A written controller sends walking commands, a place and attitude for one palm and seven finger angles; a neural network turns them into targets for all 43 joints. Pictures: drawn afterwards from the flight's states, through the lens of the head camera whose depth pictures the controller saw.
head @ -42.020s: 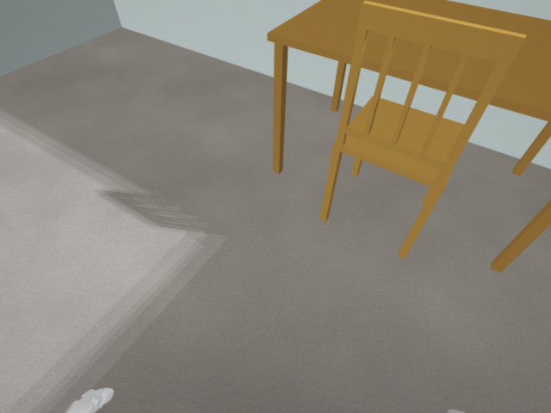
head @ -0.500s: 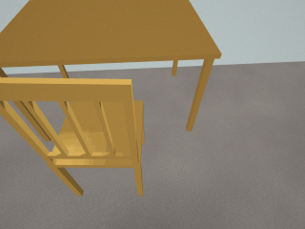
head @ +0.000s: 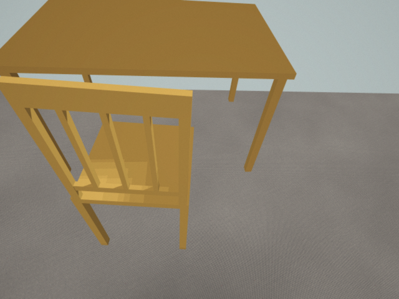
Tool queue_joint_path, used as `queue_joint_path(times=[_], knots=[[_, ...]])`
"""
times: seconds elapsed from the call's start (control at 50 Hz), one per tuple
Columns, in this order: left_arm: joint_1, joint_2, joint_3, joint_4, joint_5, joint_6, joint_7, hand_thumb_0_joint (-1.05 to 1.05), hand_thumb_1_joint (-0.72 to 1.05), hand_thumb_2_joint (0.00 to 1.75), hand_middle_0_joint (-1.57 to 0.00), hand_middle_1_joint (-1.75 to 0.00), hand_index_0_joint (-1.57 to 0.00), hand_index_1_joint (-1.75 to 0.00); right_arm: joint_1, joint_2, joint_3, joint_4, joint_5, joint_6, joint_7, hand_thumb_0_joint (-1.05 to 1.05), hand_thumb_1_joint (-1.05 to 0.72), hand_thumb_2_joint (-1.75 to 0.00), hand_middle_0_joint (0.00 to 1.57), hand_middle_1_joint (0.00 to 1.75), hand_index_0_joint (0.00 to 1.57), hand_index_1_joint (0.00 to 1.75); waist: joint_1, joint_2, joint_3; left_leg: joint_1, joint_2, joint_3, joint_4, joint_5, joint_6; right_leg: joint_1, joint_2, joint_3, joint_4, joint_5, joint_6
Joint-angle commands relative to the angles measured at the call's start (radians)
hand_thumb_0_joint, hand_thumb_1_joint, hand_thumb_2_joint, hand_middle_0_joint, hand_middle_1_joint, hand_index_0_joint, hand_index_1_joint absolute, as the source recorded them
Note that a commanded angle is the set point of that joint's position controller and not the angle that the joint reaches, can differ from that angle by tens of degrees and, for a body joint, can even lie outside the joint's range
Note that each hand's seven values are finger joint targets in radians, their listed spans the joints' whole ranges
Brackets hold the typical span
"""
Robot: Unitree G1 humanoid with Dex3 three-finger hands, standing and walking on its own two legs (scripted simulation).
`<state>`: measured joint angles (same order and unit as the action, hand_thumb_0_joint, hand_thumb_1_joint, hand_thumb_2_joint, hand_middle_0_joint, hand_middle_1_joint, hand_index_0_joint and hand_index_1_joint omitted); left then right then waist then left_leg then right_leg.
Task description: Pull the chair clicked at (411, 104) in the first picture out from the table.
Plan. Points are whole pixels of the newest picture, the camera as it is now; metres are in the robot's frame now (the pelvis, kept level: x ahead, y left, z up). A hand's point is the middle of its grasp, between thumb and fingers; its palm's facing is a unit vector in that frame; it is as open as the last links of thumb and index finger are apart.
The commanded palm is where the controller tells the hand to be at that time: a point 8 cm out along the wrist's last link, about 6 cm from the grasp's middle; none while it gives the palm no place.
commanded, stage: look again from close up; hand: left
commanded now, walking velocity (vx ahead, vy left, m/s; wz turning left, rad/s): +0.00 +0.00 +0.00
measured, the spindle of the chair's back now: (117, 155) +0.48 +0.25 -0.06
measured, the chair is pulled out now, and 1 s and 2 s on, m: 0.29 0.29 0.29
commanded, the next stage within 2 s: raise the hand toward the chair's back in 0.28 s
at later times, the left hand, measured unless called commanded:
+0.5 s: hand out of the picture +0.10 +0.20 -0.11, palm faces +0.18 -0.95 -0.24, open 7.3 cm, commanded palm +0.10 +0.22 -0.07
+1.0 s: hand (111, 289) +0.15 +0.17 -0.04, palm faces +0.13 -0.99 -0.11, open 10.9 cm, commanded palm +0.13 +0.22 -0.05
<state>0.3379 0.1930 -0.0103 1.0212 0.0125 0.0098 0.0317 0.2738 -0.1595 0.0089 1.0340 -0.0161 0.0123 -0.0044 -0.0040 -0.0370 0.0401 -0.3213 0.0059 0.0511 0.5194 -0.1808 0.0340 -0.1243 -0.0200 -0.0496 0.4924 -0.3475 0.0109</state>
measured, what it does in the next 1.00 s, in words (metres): lowers itself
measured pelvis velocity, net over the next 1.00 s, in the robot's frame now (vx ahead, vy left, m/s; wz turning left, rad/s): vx -0.03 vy -0.05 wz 0.03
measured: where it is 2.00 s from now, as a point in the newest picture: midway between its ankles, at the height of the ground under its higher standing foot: outside the picture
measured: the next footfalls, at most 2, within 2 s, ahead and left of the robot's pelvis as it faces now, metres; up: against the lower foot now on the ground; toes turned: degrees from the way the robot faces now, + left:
none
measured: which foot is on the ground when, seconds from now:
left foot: down 0.00-1.00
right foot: down 0.00-1.00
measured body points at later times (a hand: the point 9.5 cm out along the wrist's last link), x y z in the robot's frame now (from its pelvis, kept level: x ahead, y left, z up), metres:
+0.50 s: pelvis +0.00 +0.00 +0.00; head +0.03 +0.01 +0.45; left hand +0.09 +0.25 -0.09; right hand +0.06 -0.23 -0.13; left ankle +0.06 +0.10 -0.73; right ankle -0.05 -0.12 -0.73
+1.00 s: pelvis -0.03 -0.05 -0.12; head +0.05 -0.04 +0.33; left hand +0.13 +0.22 -0.03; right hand +0.22 -0.26 -0.18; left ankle +0.06 +0.10 -0.73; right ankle -0.05 -0.13 -0.73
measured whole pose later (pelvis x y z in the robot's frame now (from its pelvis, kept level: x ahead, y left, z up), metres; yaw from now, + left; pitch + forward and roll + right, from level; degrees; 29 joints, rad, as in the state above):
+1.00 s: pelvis -0.03 -0.05 -0.12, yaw +2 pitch +15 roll -3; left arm 0.48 0.22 0.22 -0.07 -0.33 -0.60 -0.33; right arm 0.11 -0.24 -0.04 0.61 0.00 -0.33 -0.04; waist 0.08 0.04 -0.10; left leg -1.10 0.05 -0.08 1.27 -0.44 -0.03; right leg -0.87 0.03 -0.14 1.30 -0.69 -0.07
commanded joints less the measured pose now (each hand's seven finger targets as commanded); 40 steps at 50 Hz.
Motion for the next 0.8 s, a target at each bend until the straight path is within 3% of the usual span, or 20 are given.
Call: queue_joint_path(times=[0.0, 0.16, 0.34, 0.36, 0.38, 0.4, 0.42, 0.44, 0.46, 0.48, 0.52, 0.54, 0.58, 0.62, 0.66, 0.68, 0.7, 0.72, 0.76, 0.78], knots=[[0.09, 0.077, 0.011, -0.015, 0.005, -0.021, 0.006, 0.0, 0.9, 0.9, -0.2, -0.3, -0.2, -0.3, 0.017, -0.138, -0.027, -0.041, 0.006, -0.023, -0.009, 0.0, -0.9, -0.9, 0.2, 0.3, 0.2, 0.3, 0.013, 0.06, 0.024, 0.041, 0.103, -0.162, -0.188, -0.198, 0.02, -0.1, -0.053, 0.06, -0.116, -0.021, -0.043], [0.11, 0.069, 0.002, 0.025, 0.002, -0.03, 0.008, 0.0, 0.9, 0.9, -0.2, -0.3, -0.2, -0.3, 0.032, -0.119, -0.019, 0.009, 0.014, -0.03, -0.011, 0.0, -0.9, -0.9, 0.2, 0.3, 0.2, 0.3, 0.008, 0.039, 0.032, 0.097, 0.093, -0.122, -0.15, -0.021, 0.017, -0.103, -0.073, 0.073, -0.154, 0.063, -0.036], [0.128, 0.054, -0.001, 0.056, 0.001, -0.03, 0.011, 0.0, 0.9, 0.9, -0.2, -0.3, -0.2, -0.3, 0.03, -0.115, -0.016, 0.035, 0.014, -0.032, -0.014, 0.0, -0.9, -0.9, 0.2, 0.3, 0.2, 0.3, 0.009, 0.039, 0.03, 0.116, 0.094, -0.115, -0.158, 0.006, 0.014, -0.096, -0.081, 0.068, -0.161, 0.083, -0.03], [0.018, 0.222, -0.007, -0.024, 0.011, -0.036, 0.006, 0.0, 0.9, 0.9, -0.2, -0.3, -0.2, -0.3, -0.027, -0.221, -0.029, -0.069, 0.005, -0.026, -0.006, 0.0, -0.9, -0.9, 0.2, 0.3, 0.2, 0.3, -0.028, 0.233, 0.197, 0.11, 0.044, -0.111, -0.163, -0.04, 0.002, -0.245, -0.044, 0.03, -0.121, -0.026, -0.052], [-0.669, 0.269, 0.082, -1.541, -0.201, -0.226, 0.056, 0.0, 0.88, 0.89, -0.2, -0.3, -0.2, -0.3, -0.028, -0.275, -0.031, -0.385, 0.061, -0.199, -0.04, 0.0, -0.9, -0.9, 0.2, 0.3, 0.2, 0.3, -0.146, 0.353, -0.292, 0.345, 0.001, -0.032, -0.121, 0.037, -0.011, -0.272, 0.059, -0.046, -0.066, 0.148, -0.069], [-0.278, 0.22, 0.066, -1.318, -0.127, -0.144, 0.101, 0.0, 0.85, 0.88, -0.2, -0.29, -0.2, -0.29, -0.015, -0.231, -0.013, -0.347, 0.066, -0.303, -0.055, 0.0, -0.9, -0.9, 0.2, 0.3, 0.2, 0.3, -0.066, 0.401, -0.317, 0.404, 0.071, -0.124, -0.196, -0.036, -0.053, -0.265, 0.041, -0.023, 0.092, 0.009, -0.075], [-0.121, 0.073, 0.024, -0.996, -0.114, -0.089, 0.121, 0.0, 0.83, 0.87, -0.19, -0.29, -0.19, -0.29, -0.033, -0.214, -0.006, -0.259, 0.046, -0.317, -0.051, 0.0, -0.9, -0.9, 0.2, 0.3, 0.2, 0.3, -0.056, 0.243, -0.178, 0.25, 0.077, -0.148, -0.238, -0.161, -0.064, -0.329, 0.03, -0.008, 0.13, -0.036, -0.067], [0.051, -0.053, -0.054, -1.032, -0.142, -0.037, 0.118, 0.0, 0.81, 0.86, -0.19, -0.29, -0.19, -0.29, -0.023, -0.201, -0.028, -0.291, 0.06, -0.32, -0.037, 0.0, -0.9, -0.9, 0.2, 0.3, 0.2, 0.3, -0.059, 0.153, -0.105, 0.162, 0.075, -0.172, -0.216, -0.228, -0.033, -0.335, 0.036, -0.031, 0.116, -0.048, -0.066], [0.114, -0.106, -0.084, -1.083, -0.173, -0.033, 0.089, 0.0, 0.78, 0.85, -0.19, -0.28, -0.19, -0.28, -0.048, -0.201, -0.026, -0.326, 0.07, -0.335, -0.043, 0.0, -0.9, -0.9, 0.2, 0.3, 0.2, 0.3, -0.06, 0.051, -0.072, 0.078, 0.045, -0.149, -0.153, -0.251, -0.015, -0.349, 0.041, -0.053, 0.086, -0.024, -0.053], [0.061, -0.047, -0.029, -1.126, -0.192, -0.087, 0.07, 0.0, 0.76, 0.84, -0.19, -0.28, -0.19, -0.28, -0.061, -0.215, -0.035, -0.36, 0.073, -0.361, -0.056, 0.0, -0.9, -0.9, 0.2, 0.3, 0.2, 0.3, -0.057, -0.021, -0.132, 0.035, 0.026, -0.126, -0.073, -0.231, 0.0, -0.331, 0.028, -0.04, 0.036, -0.029, -0.037], [0.099, 0.043, 0.074, -1.06, -0.155, -0.192, 0.047, 0.0, 0.71, 0.82, -0.18, -0.27, -0.18, -0.27, -0.053, -0.217, -0.061, -0.393, 0.021, -0.394, -0.05, 0.0, -0.9, -0.9, 0.2, 0.3, 0.2, 0.3, -0.062, -0.146, -0.177, -0.063, -0.001, -0.118, 0.084, -0.135, 0.005, -0.426, 0.031, -0.035, 0.077, -0.03, -0.022], [0.159, -0.029, 0.054, -0.963, -0.156, -0.244, 0.011, 0.0, 0.69, 0.81, -0.18, -0.27, -0.18, -0.27, -0.069, -0.205, -0.073, -0.408, 0.013, -0.396, -0.033, 0.0, -0.9, -0.9, 0.2, 0.3, 0.2, 0.3, -0.048, -0.224, -0.155, -0.13, 0.011, -0.127, 0.135, -0.105, -0.007, -0.497, 0.043, -0.06, 0.148, -0.033, -0.021], [0.342, -0.09, 0.063, -0.85, -0.203, -0.364, -0.099, 0.0, 0.64, 0.79, -0.17, -0.26, -0.17, -0.26, -0.109, -0.188, -0.094, -0.447, 0.017, -0.4, 0.006, 0.0, -0.9, -0.9, 0.2, 0.3, 0.2, 0.3, 0.025, -0.241, -0.15, -0.218, 0.017, -0.101, 0.239, -0.051, -0.029, -0.572, 0.046, -0.066, 0.26, -0.014, -0.03], [0.396, -0.032, 0.143, -0.886, -0.262, -0.497, -0.232, 0.0, 0.6, 0.77, -0.17, -0.25, -0.17, -0.25, -0.157, -0.204, -0.113, -0.491, 0.011, -0.391, 0.028, 0.0, -0.9, -0.9, 0.2, 0.3, 0.2, 0.3, 0.073, -0.147, -0.236, -0.3, 0.0, -0.065, 0.344, -0.024, -0.043, -0.578, 0.038, -0.034, 0.366, 0.071, -0.04], [0.395, 0.094, 0.289, -0.862, -0.284, -0.571, -0.333, 0.0, 0.55, 0.75, -0.16, -0.25, -0.16, -0.25, -0.178, -0.205, -0.122, -0.525, 0.023, -0.378, 0.036, 0.0, -0.9, -0.9, 0.2, 0.3, 0.2, 0.3, 0.1, 0.007, -0.285, -0.362, -0.013, -0.041, 0.433, -0.003, -0.054, -0.566, 0.014, 0.032, 0.443, 0.174, -0.047], [0.394, 0.115, 0.301, -0.889, -0.278, -0.556, -0.353, 0.0, 0.53, 0.74, -0.16, -0.24, -0.16, -0.24, -0.201, -0.202, -0.126, -0.561, 0.028, -0.361, 0.034, 0.0, -0.9, -0.9, 0.2, 0.3, 0.2, 0.3, 0.108, 0.074, -0.29, -0.384, -0.019, -0.017, 0.447, -0.026, -0.05, -0.573, 0.013, 0.044, 0.454, 0.147, -0.047], [0.33, 0.165, 0.329, -0.968, -0.272, -0.537, -0.354, 0.0, 0.5, 0.73, -0.16, -0.24, -0.16, -0.24, -0.216, -0.204, -0.129, -0.587, 0.027, -0.347, 0.028, 0.0, -0.9, -0.9, 0.2, 0.3, 0.2, 0.3, 0.105, 0.102, -0.297, -0.402, -0.021, -0.011, 0.46, -0.053, -0.043, -0.589, 0.017, 0.051, 0.465, 0.105, -0.047], [0.301, 0.167, 0.333, -1.046, -0.279, -0.518, -0.347, 0.0, 0.48, 0.72, -0.16, -0.23, -0.16, -0.23, -0.222, -0.197, -0.128, -0.614, 0.026, -0.334, 0.022, 0.0, -0.9, -0.9, 0.2, 0.3, 0.2, 0.3, 0.107, 0.126, -0.313, -0.408, -0.022, -0.012, 0.468, -0.079, -0.035, -0.596, 0.02, 0.058, 0.47, 0.056, -0.046], [0.173, 0.19, 0.359, -1.194, -0.295, -0.523, -0.305, 0.0, 0.43, 0.7, -0.15, -0.23, -0.15, -0.23, -0.207, -0.184, -0.128, -0.627, 0.024, -0.323, 0.003, 0.0, -0.9, -0.9, 0.2, 0.3, 0.2, 0.3, 0.071, 0.085, -0.337, -0.423, -0.011, -0.039, 0.514, -0.101, -0.021, -0.646, 0.028, 0.086, 0.474, 0.022, -0.028], [0.13, 0.178, 0.35, -1.28, -0.303, -0.548, -0.285, 0.0, 0.41, 0.69, -0.15, -0.22, -0.15, -0.22, -0.183, -0.175, -0.128, -0.635, 0.021, -0.326, -0.003, 0.0, -0.9, -0.9, 0.2, 0.3, 0.2, 0.3, 0.064, 0.138, -0.364, -0.401, -0.004, -0.049, 0.536, -0.083, -0.017, -0.661, 0.028, 0.101, 0.483, 0.029, -0.027]])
